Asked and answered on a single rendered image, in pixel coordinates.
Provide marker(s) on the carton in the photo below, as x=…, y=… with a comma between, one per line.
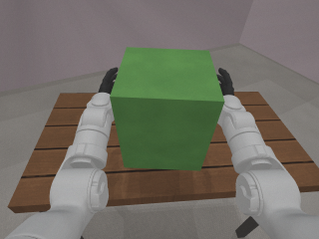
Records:
x=166, y=105

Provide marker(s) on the left robot hand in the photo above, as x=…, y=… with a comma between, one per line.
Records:
x=107, y=82

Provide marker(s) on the right robot hand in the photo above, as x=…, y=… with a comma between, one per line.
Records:
x=225, y=82

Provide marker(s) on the table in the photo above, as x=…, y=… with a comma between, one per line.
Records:
x=134, y=186

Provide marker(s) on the right robot forearm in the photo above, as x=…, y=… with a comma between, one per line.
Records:
x=248, y=149

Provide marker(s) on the left robot forearm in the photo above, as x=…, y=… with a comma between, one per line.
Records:
x=89, y=148

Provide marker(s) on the left robot upper arm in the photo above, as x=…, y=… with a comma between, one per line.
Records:
x=76, y=195

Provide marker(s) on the right robot upper arm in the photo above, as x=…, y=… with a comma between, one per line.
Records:
x=272, y=199

